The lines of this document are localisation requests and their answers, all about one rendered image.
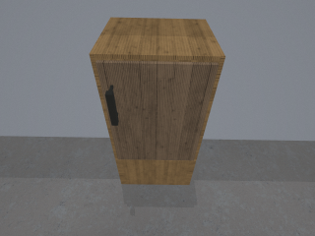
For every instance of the cupboard door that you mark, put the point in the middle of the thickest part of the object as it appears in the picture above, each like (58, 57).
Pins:
(161, 106)

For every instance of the handle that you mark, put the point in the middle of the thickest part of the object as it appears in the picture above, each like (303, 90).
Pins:
(111, 105)

